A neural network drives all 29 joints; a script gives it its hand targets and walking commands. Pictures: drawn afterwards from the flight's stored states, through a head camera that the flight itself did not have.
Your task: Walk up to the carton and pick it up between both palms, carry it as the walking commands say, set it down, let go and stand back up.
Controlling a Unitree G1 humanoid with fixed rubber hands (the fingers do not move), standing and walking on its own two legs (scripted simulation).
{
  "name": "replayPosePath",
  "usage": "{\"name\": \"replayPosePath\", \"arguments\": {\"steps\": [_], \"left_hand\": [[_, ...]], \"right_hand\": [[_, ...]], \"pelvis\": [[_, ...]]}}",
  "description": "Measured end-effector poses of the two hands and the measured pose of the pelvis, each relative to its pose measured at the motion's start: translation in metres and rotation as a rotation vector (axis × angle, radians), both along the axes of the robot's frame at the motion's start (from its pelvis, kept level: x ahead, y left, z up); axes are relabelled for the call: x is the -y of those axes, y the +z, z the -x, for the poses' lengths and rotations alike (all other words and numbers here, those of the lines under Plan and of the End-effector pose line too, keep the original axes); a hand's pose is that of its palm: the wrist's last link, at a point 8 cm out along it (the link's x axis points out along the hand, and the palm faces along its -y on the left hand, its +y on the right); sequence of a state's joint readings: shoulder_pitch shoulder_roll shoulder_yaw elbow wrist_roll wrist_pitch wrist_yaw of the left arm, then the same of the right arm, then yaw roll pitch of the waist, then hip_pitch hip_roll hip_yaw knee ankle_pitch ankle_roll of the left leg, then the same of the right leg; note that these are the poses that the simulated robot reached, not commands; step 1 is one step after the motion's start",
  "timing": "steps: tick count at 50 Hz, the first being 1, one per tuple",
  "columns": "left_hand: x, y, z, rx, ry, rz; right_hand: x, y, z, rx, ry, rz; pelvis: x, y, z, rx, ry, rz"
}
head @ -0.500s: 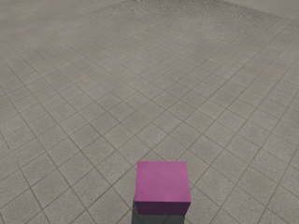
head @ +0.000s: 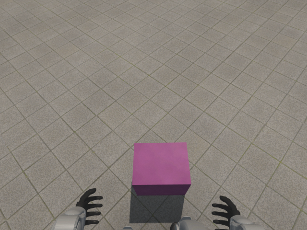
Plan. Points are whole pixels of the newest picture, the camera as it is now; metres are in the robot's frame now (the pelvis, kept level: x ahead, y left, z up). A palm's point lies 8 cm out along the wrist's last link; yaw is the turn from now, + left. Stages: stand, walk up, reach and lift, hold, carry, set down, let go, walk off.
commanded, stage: reach and lift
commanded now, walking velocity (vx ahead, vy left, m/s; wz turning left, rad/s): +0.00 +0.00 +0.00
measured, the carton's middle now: (160, 170) +0.46 -0.02 -0.61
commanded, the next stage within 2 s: none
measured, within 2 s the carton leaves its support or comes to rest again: neither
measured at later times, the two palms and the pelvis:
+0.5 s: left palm (83, 195) +0.25 +0.24 -0.16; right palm (230, 199) +0.22 -0.22 -0.15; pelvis -0.02 +0.02 -0.05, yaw -1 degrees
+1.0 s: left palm (94, 152) +0.40 +0.23 -0.18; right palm (222, 155) +0.38 -0.24 -0.20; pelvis -0.05 +0.02 -0.08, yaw +0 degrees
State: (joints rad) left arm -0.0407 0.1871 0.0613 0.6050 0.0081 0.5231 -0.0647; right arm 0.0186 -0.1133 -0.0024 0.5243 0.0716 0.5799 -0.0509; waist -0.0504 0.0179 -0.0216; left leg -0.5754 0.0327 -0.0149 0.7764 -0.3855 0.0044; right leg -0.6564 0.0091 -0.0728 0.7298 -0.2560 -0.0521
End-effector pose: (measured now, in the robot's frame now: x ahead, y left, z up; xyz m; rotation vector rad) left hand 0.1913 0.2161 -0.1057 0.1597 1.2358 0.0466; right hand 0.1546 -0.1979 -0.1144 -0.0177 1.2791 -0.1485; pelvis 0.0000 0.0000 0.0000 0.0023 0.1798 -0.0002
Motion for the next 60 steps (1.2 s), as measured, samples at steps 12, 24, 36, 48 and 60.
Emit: {"name": "replayPosePath", "arguments": {"steps": [12, 24, 36, 48, 60], "left_hand": [[-0.013, -0.05, -0.012, 0.047, -0.008, -0.018], [-0.02, -0.055, -0.055, 0.153, -0.009, 0.0], [-0.008, -0.061, -0.135, 0.27, -0.019, -0.003], [-0.009, -0.073, -0.203, 0.424, 0.044, 0.007], [-0.013, -0.084, -0.271, 0.515, 0.047, 0.04]], "right_hand": [[0.01, -0.045, -0.01, 0.079, 0.014, 0.035], [0.018, -0.038, -0.061, 0.182, 0.04, 0.056], [0.026, -0.064, -0.13, 0.297, -0.008, 0.04], [0.043, -0.082, -0.206, 0.46, -0.011, 0.051], [0.044, -0.083, -0.286, 0.554, -0.032, 0.056]], "pelvis": [[-0.013, -0.035, 0.004, -0.203, -0.012, -0.011], [-0.023, -0.05, 0.021, -0.178, -0.02, 0.001], [-0.03, -0.066, 0.037, -0.256, -0.025, -0.016], [-0.02, -0.081, 0.049, -0.421, -0.023, -0.045], [-0.009, -0.092, 0.058, -0.535, -0.004, -0.035]]}}
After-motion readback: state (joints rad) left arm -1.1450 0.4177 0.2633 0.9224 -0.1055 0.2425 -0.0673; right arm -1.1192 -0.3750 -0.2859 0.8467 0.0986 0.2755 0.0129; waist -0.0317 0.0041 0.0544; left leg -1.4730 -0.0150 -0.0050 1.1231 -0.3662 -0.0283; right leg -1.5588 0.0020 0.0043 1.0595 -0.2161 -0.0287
